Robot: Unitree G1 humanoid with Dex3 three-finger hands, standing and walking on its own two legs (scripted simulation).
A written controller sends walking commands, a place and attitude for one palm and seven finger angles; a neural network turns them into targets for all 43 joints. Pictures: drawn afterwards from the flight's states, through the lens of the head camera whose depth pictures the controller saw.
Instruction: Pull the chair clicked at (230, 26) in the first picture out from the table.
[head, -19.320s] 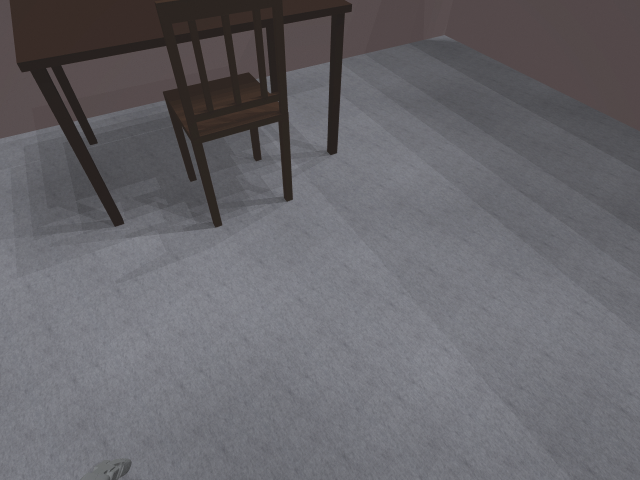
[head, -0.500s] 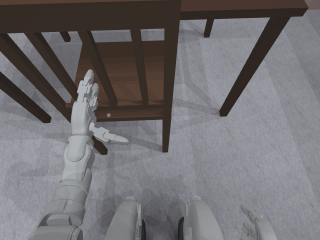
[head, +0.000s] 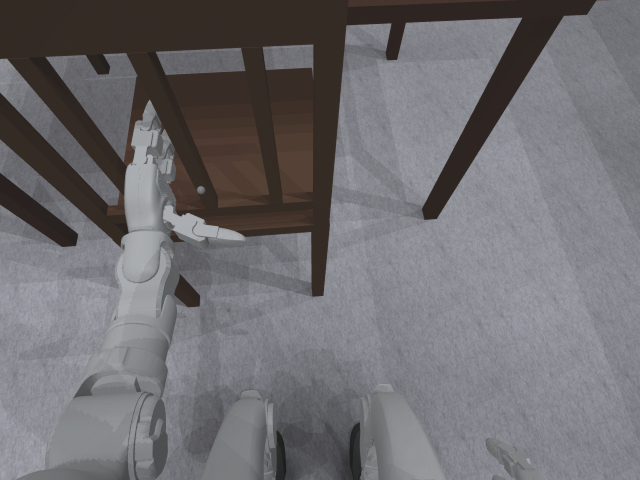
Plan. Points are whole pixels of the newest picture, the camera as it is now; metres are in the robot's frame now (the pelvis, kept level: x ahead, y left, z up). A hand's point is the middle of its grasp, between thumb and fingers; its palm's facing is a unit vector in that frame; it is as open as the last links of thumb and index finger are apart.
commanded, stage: push the fingers through the gap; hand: left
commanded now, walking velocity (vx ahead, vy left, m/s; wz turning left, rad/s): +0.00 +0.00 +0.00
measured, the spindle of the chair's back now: (185, 145) +0.52 +0.16 +0.04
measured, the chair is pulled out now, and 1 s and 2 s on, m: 0.00 0.00 0.00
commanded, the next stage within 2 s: hook a spindle and tug to test in 0.64 s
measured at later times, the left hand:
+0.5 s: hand (209, 176) +0.48 +0.13 +0.03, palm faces +0.07 -1.00 -0.05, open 16.9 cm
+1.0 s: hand (209, 174) +0.48 +0.13 +0.03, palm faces +0.07 -1.00 -0.03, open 16.3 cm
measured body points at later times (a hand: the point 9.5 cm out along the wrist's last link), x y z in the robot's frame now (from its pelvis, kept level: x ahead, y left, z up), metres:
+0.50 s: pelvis +0.00 +0.00 +0.00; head +0.15 +0.00 +0.43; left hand +0.47 +0.18 +0.04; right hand +0.05 -0.26 -0.13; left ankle +0.04 +0.11 -0.61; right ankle +0.04 -0.11 -0.61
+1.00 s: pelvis +0.00 +0.00 +0.00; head +0.15 +0.00 +0.43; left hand +0.47 +0.18 +0.04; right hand +0.07 -0.26 -0.13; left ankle +0.04 +0.11 -0.61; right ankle +0.04 -0.11 -0.61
